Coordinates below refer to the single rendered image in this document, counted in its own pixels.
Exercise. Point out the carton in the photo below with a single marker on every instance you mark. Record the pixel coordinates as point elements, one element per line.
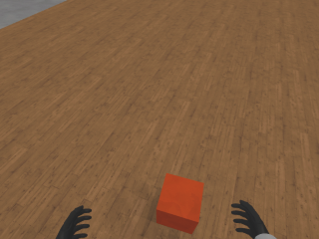
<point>179,203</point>

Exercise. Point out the robot left hand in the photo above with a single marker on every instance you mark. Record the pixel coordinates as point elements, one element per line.
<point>70,226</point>

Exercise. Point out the robot right hand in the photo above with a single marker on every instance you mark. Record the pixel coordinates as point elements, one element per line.
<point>253,222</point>

